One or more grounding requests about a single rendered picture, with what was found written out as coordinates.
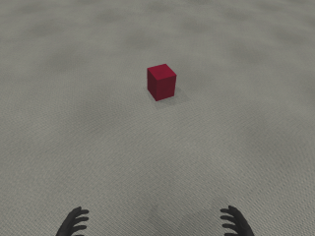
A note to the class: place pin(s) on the right robot hand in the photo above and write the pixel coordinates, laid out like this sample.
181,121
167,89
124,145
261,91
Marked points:
241,226

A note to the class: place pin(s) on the carton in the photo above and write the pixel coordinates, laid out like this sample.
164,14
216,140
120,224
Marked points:
161,82

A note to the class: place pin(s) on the left robot hand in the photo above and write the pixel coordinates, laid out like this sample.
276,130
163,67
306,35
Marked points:
67,228

